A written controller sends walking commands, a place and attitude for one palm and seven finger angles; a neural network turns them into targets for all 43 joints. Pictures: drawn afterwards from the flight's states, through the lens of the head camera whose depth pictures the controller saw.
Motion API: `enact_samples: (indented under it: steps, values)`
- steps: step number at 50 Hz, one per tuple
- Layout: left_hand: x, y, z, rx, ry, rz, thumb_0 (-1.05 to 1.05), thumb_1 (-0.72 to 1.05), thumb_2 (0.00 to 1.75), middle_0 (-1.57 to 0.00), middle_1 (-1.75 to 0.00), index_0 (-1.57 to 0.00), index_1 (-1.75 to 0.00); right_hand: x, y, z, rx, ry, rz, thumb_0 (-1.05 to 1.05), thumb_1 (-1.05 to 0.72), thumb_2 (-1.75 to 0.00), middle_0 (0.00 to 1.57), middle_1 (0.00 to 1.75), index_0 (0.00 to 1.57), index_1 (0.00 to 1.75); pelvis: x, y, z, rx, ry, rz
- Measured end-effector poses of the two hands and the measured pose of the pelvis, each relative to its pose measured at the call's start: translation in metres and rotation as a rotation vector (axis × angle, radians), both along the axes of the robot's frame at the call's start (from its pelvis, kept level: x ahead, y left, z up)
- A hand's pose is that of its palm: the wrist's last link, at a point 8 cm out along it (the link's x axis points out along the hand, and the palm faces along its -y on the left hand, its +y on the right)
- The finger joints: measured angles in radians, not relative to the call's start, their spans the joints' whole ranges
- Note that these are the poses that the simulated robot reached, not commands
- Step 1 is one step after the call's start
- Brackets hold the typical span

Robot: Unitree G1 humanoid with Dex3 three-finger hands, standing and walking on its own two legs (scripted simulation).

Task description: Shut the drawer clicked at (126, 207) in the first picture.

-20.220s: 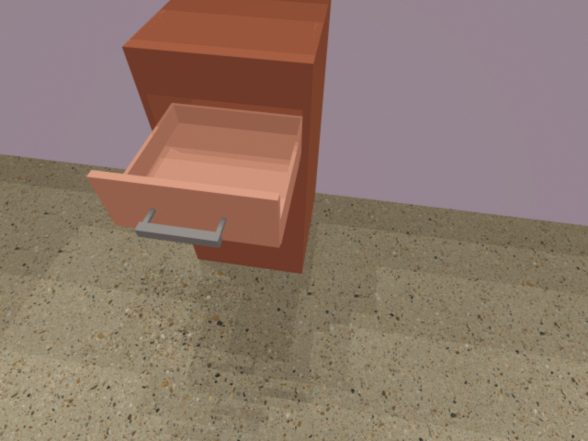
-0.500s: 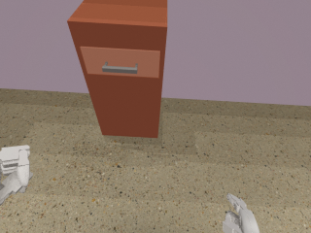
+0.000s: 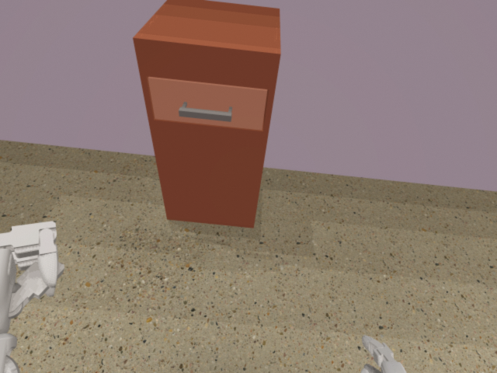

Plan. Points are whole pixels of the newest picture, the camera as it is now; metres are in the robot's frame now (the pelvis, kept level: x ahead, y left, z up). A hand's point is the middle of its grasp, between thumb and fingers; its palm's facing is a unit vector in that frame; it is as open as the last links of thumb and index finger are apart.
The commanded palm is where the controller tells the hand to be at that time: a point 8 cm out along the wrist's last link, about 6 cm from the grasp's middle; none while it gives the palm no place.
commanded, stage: stop stepping back and stand still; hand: left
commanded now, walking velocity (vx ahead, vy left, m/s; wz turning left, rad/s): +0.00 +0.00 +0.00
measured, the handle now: (206, 110) +0.91 +0.17 -0.08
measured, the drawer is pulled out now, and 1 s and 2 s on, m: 0.00 0.00 0.00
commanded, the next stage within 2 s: let the arm hang, fingers relaxed in 0.06 s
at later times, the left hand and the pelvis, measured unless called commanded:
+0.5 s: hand out of the picture +0.07 +0.19 -0.16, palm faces +0.05 -0.98 -0.21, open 3.3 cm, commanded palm none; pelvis +0.00 +0.00 +0.01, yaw +1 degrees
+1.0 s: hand out of the picture +0.00 +0.17 -0.16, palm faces +0.01 -0.98 -0.21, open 7.1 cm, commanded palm none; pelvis +0.00 +0.00 +0.02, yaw +0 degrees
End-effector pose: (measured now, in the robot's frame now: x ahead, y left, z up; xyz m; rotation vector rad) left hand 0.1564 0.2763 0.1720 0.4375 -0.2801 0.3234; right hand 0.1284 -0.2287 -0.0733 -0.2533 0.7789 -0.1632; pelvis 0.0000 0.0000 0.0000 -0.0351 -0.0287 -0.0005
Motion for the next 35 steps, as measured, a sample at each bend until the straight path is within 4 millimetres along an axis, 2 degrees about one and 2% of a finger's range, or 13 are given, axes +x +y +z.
enact_samples:
  steps: [3, 8, 9, 10, 11, 14, 16, 18, 21, 24, 28, 32, 35]
  values:
    - [0.002, 0.003, 0.005, 0.029, -0.010, -0.023, 0.01, 0.89, 0.90, -1.41, -1.60, -1.41, -1.60, 0.004, 0.000, 0.008, -0.022, -0.026, -0.024, 0.01, -0.90, -0.90, 0.21, 0.30, 0.20, 0.30, 0.004, 0.003, 0.001, 0.024, -0.005, -0.015]
    - [0.008, 0.009, 0.032, 0.122, -0.038, -0.012, 0.01, 0.89, 0.90, -1.41, -1.60, -1.41, -1.60, 0.015, 0.006, 0.018, -0.003, -0.058, -0.005, 0.01, -0.90, -0.90, 0.21, 0.30, 0.20, 0.30, 0.012, 0.003, 0.011, 0.019, 0.007, 0.000]
    - [0.013, 0.010, 0.028, 0.138, -0.020, -0.014, 0.01, 0.89, 0.90, -1.41, -1.60, -1.41, -1.60, 0.019, 0.006, 0.015, 0.011, -0.057, 0.018, 0.01, -0.90, -0.90, 0.21, 0.30, 0.20, 0.30, 0.013, 0.003, 0.010, 0.019, 0.015, 0.006]
    - [0.020, 0.014, 0.012, 0.126, 0.045, -0.011, 0.00, 0.89, 0.90, -1.41, -1.60, -1.41, -1.60, 0.022, 0.004, 0.009, 0.027, -0.044, 0.036, 0.01, -0.90, -0.90, 0.21, 0.30, 0.20, 0.30, 0.012, 0.003, 0.008, 0.020, 0.022, 0.011]
    - [0.028, 0.018, -0.013, 0.085, 0.148, 0.003, 0.00, 0.89, 0.90, -1.40, -1.59, -1.40, -1.59, 0.025, 0.002, 0.001, 0.042, -0.024, 0.042, 0.01, -0.90, -0.90, 0.21, 0.30, 0.20, 0.30, 0.012, 0.005, 0.006, 0.019, 0.027, 0.012]
    - [0.037, 0.022, -0.115, -0.103, 0.551, 0.067, 0.00, 0.90, 0.90, -1.37, -1.56, -1.37, -1.56, 0.025, -0.004, -0.019, 0.072, 0.038, 0.025, 0.01, -0.90, -0.90, 0.21, 0.30, 0.20, 0.30, 0.009, 0.009, 0.002, 0.023, 0.040, 0.010]
    - [0.022, 0.010, -0.180, -0.212, 0.815, 0.089, 0.00, 0.90, 0.90, -1.32, -1.52, -1.32, -1.52, 0.016, -0.007, -0.026, 0.075, 0.083, 0.012, 0.01, -0.90, -0.90, 0.21, 0.30, 0.20, 0.30, 0.007, 0.009, 0.001, 0.027, 0.037, 0.007]
    - [-0.006, -0.013, -0.232, -0.301, 1.032, 0.077, 0.00, 0.91, 0.90, -1.26, -1.46, -1.26, -1.47, 0.001, -0.009, -0.029, 0.066, 0.138, -0.001, 0.01, -0.90, -0.90, 0.21, 0.30, 0.20, 0.30, 0.006, 0.008, 0.002, 0.032, 0.026, 0.005]
    - [-0.056, -0.049, -0.284, -0.417, 1.274, 0.051, 0.01, 0.91, 0.90, -1.17, -1.37, -1.16, -1.37, -0.028, -0.013, -0.029, 0.042, 0.243, -0.023, 0.01, -0.90, -0.90, 0.21, 0.30, 0.20, 0.30, 0.004, 0.004, 0.004, 0.034, 0.011, 0.004]
    - [-0.088, -0.038, -0.297, -0.444, 1.344, 0.143, 0.01, 0.90, 0.90, -1.06, -1.33, -1.06, -1.25, -0.060, -0.016, -0.031, 0.020, 0.369, -0.034, 0.01, -0.90, -0.90, 0.21, 0.30, 0.20, 0.30, 0.000, -0.002, 0.008, 0.028, 0.008, 0.013]
    - [-0.134, -0.027, -0.301, -0.443, 1.486, 0.196, 0.01, 0.90, 0.90, -0.91, -1.16, -0.91, -1.09, -0.097, -0.018, -0.037, 0.026, 0.496, -0.066, 0.01, -0.90, -0.90, 0.21, 0.30, 0.20, 0.30, -0.003, -0.002, 0.012, 0.019, 0.010, 0.015]
    - [-0.171, -0.021, -0.295, -0.432, 1.601, 0.253, 0.01, 0.91, 0.90, -0.76, -0.96, -0.76, -0.92, -0.122, -0.015, -0.046, 0.056, 0.568, -0.096, 0.01, -0.90, -0.90, 0.20, 0.30, 0.20, 0.30, -0.004, 0.000, 0.015, 0.020, 0.011, 0.011]
    - [-0.188, -0.020, -0.291, -0.428, 1.652, 0.284, 0.01, 0.91, 0.90, -0.65, -0.82, -0.64, -0.79, -0.134, -0.010, -0.051, 0.080, 0.599, -0.108, 0.01, -0.90, -0.90, 0.20, 0.30, 0.20, 0.30, -0.004, 0.001, 0.016, 0.024, 0.008, 0.007]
